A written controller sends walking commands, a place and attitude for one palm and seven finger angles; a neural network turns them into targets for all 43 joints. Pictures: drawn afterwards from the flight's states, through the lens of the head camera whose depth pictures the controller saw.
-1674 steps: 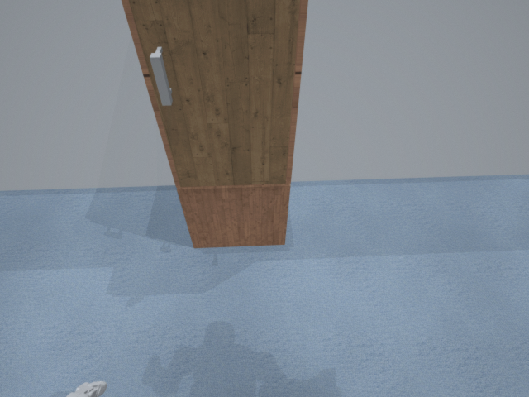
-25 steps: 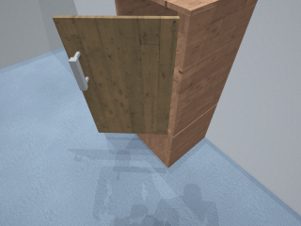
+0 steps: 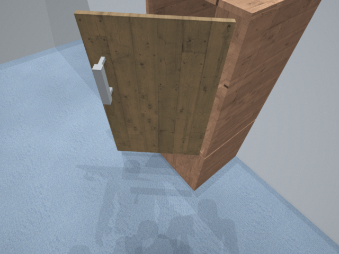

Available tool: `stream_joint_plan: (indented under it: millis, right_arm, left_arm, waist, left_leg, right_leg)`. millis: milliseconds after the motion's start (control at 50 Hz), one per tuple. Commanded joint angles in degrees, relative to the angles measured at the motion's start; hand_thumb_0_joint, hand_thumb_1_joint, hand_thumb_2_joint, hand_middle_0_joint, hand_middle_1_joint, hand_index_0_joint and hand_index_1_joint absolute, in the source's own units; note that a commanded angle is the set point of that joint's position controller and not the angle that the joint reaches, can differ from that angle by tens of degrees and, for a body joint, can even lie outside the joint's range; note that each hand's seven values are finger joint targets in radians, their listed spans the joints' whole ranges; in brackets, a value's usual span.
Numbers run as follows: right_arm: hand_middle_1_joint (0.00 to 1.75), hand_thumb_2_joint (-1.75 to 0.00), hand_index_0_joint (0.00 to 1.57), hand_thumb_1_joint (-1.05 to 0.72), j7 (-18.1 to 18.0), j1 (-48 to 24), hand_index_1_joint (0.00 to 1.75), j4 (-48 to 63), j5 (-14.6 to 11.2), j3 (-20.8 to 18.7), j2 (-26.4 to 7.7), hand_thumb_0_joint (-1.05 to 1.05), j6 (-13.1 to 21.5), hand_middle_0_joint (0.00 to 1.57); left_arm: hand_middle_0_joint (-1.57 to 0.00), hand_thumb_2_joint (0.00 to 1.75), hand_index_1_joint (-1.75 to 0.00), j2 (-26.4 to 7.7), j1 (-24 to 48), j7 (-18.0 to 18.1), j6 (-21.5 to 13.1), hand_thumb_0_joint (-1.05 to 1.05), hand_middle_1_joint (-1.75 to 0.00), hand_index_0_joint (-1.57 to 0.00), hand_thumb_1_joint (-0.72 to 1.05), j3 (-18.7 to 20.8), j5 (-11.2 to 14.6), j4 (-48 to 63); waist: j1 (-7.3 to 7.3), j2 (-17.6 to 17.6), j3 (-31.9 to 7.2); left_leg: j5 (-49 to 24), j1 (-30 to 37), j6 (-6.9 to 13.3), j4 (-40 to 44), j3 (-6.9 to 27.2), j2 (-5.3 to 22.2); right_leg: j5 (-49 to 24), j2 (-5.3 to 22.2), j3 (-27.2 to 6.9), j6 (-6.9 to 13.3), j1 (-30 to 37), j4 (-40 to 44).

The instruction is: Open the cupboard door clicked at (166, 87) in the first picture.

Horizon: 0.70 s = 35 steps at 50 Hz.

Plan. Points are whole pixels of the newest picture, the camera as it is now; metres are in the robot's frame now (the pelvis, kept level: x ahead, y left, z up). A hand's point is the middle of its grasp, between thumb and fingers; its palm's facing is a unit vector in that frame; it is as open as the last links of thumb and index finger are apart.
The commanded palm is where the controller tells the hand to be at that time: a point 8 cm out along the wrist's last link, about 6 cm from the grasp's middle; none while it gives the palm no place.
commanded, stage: come to a stop and stand still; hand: left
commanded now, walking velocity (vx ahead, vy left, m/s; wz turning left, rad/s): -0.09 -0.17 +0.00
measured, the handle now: (104, 81) +0.53 +0.23 +0.09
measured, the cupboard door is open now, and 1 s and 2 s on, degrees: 48 48 48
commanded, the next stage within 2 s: look again from close up in 0.80 s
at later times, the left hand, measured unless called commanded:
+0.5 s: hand out of the picture +0.07 +0.16 -0.16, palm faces -0.01 -0.97 -0.24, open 7.3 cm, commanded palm none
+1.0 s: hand out of the picture -0.04 +0.14 -0.16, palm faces +0.01 -0.98 -0.18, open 7.3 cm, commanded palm none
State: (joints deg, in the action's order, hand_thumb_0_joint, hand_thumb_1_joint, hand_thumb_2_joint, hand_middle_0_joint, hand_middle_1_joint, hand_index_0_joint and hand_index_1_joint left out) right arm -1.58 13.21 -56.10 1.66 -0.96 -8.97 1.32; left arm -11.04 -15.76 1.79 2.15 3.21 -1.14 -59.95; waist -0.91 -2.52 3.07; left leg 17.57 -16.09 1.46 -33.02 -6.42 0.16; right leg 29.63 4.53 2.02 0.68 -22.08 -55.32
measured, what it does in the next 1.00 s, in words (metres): steps on the spot: right foot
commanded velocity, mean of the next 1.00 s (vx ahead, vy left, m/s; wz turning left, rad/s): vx -0.03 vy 0.00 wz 0.00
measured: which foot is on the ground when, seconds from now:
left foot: down 0.00-1.00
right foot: up 0.00-0.10, down 0.12-1.00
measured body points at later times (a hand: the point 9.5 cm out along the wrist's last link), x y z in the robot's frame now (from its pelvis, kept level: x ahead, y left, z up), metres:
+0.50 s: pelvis +0.00 -0.02 +0.01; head +0.02 -0.03 +0.46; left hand +0.07 +0.21 -0.14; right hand +0.01 -0.24 -0.16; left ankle +0.00 +0.11 -0.73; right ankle +0.00 -0.10 -0.73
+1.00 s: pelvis -0.02 -0.02 +0.01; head +0.00 -0.02 +0.46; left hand -0.03 +0.19 -0.15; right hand -0.03 -0.23 -0.15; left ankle +0.00 +0.11 -0.73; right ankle +0.00 -0.10 -0.73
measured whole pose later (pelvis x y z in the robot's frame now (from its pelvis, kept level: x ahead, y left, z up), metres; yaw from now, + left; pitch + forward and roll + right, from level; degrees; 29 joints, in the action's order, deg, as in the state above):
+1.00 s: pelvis -0.02 -0.02 +0.01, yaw +0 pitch -2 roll +0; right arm -1.4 17.8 -63.0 0.4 0.1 -7.8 0.2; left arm -5.9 -19.1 2.9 -1.9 -1.1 -0.5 -63.8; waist 0.8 1.4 3.4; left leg 13.5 -13.1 -0.7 -28.7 -3.7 3.1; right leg 12.6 -1.7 5.0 3.2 -12.6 -26.9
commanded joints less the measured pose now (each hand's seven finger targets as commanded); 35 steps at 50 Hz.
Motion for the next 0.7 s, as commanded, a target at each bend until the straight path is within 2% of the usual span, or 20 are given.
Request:
stream_joint_plan:
  millis: [0, 20, 60, 80, 100, 120, 140, 160, 180, 240, 280, 340, 380, 560, 600, 680]
  right_arm:
    - [0.30, -0.90, 0.20, -0.90, -0.6, 2.0, 0.30, 0.8, 0.3, -1.0, -7.4, 0.00, 1.3, 0.20]
    - [0.30, -0.90, 0.20, -0.90, -0.7, 2.5, 0.30, 0.3, 0.0, -1.2, -8.0, 0.00, 1.1, 0.20]
    - [0.30, -0.90, 0.20, -0.90, -0.7, 2.1, 0.30, -0.3, -0.5, -1.3, -7.4, 0.00, 0.6, 0.20]
    - [0.30, -0.90, 0.20, -0.90, -0.7, 1.9, 0.30, -0.4, -0.8, -1.3, -6.3, 0.00, 0.5, 0.20]
    - [0.30, -0.90, 0.20, -0.90, -0.5, 2.1, 0.30, -0.4, -1.0, -1.1, -4.8, 0.00, 0.4, 0.20]
    - [0.30, -0.90, 0.20, -0.90, -0.5, 2.2, 0.30, -0.9, -1.0, -1.1, -4.5, 0.00, 0.1, 0.20]
    - [0.30, -0.90, 0.20, -0.90, -0.5, 2.5, 0.30, -1.4, -1.0, -1.2, -4.4, 0.00, -0.4, 0.20]
    - [0.30, -0.90, 0.20, -0.90, -0.6, 3.2, 0.30, -1.8, -0.9, -1.4, -4.5, 0.00, -0.6, 0.20]
    - [0.30, -0.90, 0.20, -0.90, -0.6, 3.0, 0.30, -2.2, -1.0, -1.3, -4.7, 0.00, -0.8, 0.20]
    - [0.30, -0.90, 0.20, -0.90, -0.6, 2.8, 0.30, -2.6, -0.8, -1.3, -4.9, 0.00, -0.9, 0.20]
    - [0.30, -0.90, 0.20, -0.90, -0.6, 2.1, 0.30, -2.5, -0.7, -1.3, -5.3, 0.00, -1.1, 0.20]
    - [0.30, -0.90, 0.20, -0.90, -0.4, 2.2, 0.30, -2.6, -0.7, -1.3, -4.8, 0.00, -1.4, 0.20]
    - [0.30, -0.90, 0.20, -0.90, -0.2, 2.7, 0.30, -2.7, -0.7, -1.2, -4.3, 0.00, -1.6, 0.20]
    - [0.30, -0.90, 0.20, -0.90, 0.1, 4.8, 0.30, -5.4, -0.6, -0.2, -3.2, 0.00, -1.0, 0.20]
    - [0.30, -0.90, 0.20, -0.90, 0.1, 5.2, 0.30, -6.2, -0.6, -0.1, -2.8, 0.00, -1.0, 0.20]
    - [0.30, -0.90, 0.20, -0.90, 0.2, 7.4, 0.30, -7.3, -0.5, 0.2, -2.6, 0.00, -0.8, 0.20]
  left_arm:
    - [-0.20, 0.90, -0.30, 0.1, -2.2, -0.4, -2.5, 0.00, -0.30, -0.20, 0.90, -1.3, 0.4, 2.4]
    - [-0.20, 0.90, -0.30, 0.1, -2.4, -0.3, -2.5, 0.00, -0.30, -0.20, 0.90, -1.4, 0.4, 2.1]
    - [-0.20, 0.90, -0.30, -1.2, -4.0, -0.3, -2.8, 0.00, -0.30, -0.20, 0.90, -1.4, 0.3, 1.4]
    - [-0.20, 0.90, -0.30, -3.0, -4.0, -0.1, -3.1, 0.00, -0.30, -0.20, 0.90, -1.2, 0.1, 1.4]
    - [-0.20, 0.90, -0.30, -4.5, -3.1, 0.0, -3.4, 0.00, -0.30, -0.20, 0.90, -1.3, 0.0, 1.7]
    - [-0.20, 0.90, -0.30, -5.3, -2.9, 0.1, -3.5, 0.00, -0.30, -0.20, 0.90, -1.2, 0.0, 1.9]
    - [-0.20, 0.90, -0.30, -5.9, -2.5, 0.2, -3.5, 0.00, -0.30, -0.20, 0.90, -1.1, 0.0, 2.0]
    - [-0.20, 0.90, -0.30, -5.8, -1.6, 0.4, -3.5, 0.00, -0.30, -0.20, 0.90, -1.0, 0.0, 2.3]
    - [-0.20, 0.90, -0.30, -5.9, -1.2, 0.5, -3.3, 0.00, -0.30, -0.20, 0.90, -1.1, 0.1, 2.6]
    - [-0.20, 0.90, -0.30, -5.9, 0.1, 0.7, -2.9, 0.00, -0.30, -0.20, 0.90, -0.7, 0.3, 3.8]
    - [-0.20, 0.90, -0.30, -6.0, 0.7, 0.7, -2.5, 0.00, -0.30, -0.20, 0.90, -0.7, 0.3, 4.1]
    - [-0.20, 0.90, -0.30, -6.2, 1.0, 0.8, -2.4, 0.00, -0.30, -0.20, 0.90, -0.7, 0.2, 4.3]
    - [-0.20, 0.90, -0.30, -6.2, 1.9, 0.7, -2.4, 0.00, -0.30, -0.20, 0.90, -0.7, 0.2, 4.5]
    - [-0.20, 0.90, -0.30, -4.5, 1.3, 0.3, -2.9, 0.00, -0.30, -0.20, 0.90, -1.7, 0.5, 2.5]
    - [-0.20, 0.90, -0.30, -4.1, 0.6, 0.3, -3.0, 0.00, -0.30, -0.20, 0.90, -1.9, 0.5, 1.6]
    - [-0.20, 0.90, -0.30, -3.9, -0.5, 0.2, -3.2, 0.00, -0.30, -0.20, 0.90, -2.0, 0.6, 0.5]
  waist:
    - [-0.19, 7.9, -3.9]
    - [0.09, 7.6, -4.9]
    - [-0.43, 6.1, -6.2]
    - [-0.18, 3.7, -5.8]
    - [0.68, 1.8, -4.6]
    - [0.91, 2.4, -4.5]
    - [1.35, -2.2, -5.8]
    - [1.52, -3.9, -6.4]
    - [1.39, -3.3, -6.3]
    - [1.06, 1.1, -6.3]
    - [0.69, 2.3, -5.4]
    - [0.61, 1.7, -4.8]
    - [1.02, 0.5, -3.9]
    - [0.82, 2.1, 0.2]
    - [0.74, 1.1, 1.8]
    - [0.90, 1.4, 1.1]
  left_leg:
    - [-39.5, 7.3, 8.9, 12.3, 10.7, 14.9]
    - [-39.1, 7.9, 8.1, 11.1, 9.7, 14.5]
    - [-31.8, 7.6, 4.9, 8.2, 8.3, 12.1]
    - [-25.3, 5.6, 2.5, 6.9, 6.8, 9.3]
    - [-19.9, 3.9, 0.8, 7.6, 5.7, 7.4]
    - [-17.5, 4.4, 0.0, 7.4, 4.9, 6.2]
    - [-16.1, 5.5, -0.7, 6.3, 4.1, 5.9]
    - [-15.9, 5.9, -1.0, 6.1, 3.7, 5.7]
    - [-15.8, 6.4, -1.1, 6.1, 3.5, 5.6]
    - [-22.4, 8.1, -0.9, 7.2, 4.0, 6.8]
    - [-21.1, 7.9, -0.8, 7.4, 4.0, 7.1]
    - [-15.7, 7.0, -1.1, 7.2, 3.8, 6.4]
    - [-10.6, 6.7, -1.4, 7.8, 3.7, 5.8]
    - [-5.0, 5.5, -1.0, 13.3, 4.9, 6.1]
    - [-3.8, 5.4, -1.0, 13.9, 5.0, 6.0]
    - [-3.8, 5.3, -0.9, 14.2, 5.0, 5.6]
  right_leg:
    - [-4.5, -0.5, 0.1, -0.7, 2.0, 12.5]
    - [-8.1, -1.0, 0.8, -0.9, 4.8, 17.8]
    - [-18.5, -1.3, 0.1, -0.8, 10.2, 28.6]
    - [-27.5, 0.9, -4.4, 0.2, 11.8, 30.1]
    - [-37.6, 4.0, -6.7, 1.5, 12.3, 29.2]
    - [-43.3, 5.7, -7.3, 2.4, 11.5, 27.7]
    - [-46.0, 5.6, -7.9, 3.0, 11.3, 27.0]
    - [-48.3, 6.0, -7.5, 3.4, 11.8, 26.9]
    - [-48.3, 6.1, -7.6, 3.6, 11.4, 27.0]
    - [-44.7, 4.3, -6.4, 2.9, 10.9, 25.7]
    - [-39.5, 3.8, -6.5, 2.7, 9.9, 26.4]
    - [-36.0, 4.6, -7.9, 3.2, 9.6, 28.5]
    - [-30.7, 5.1, -8.9, 3.6, 8.0, 30.8]
    - [-16.4, 2.7, -7.8, 2.5, 6.9, 36.7]
    - [-13.2, 2.4, -7.7, 2.4, 6.2, 38.3]
    - [-11.1, 2.3, -7.6, 2.4, 6.8, 39.2]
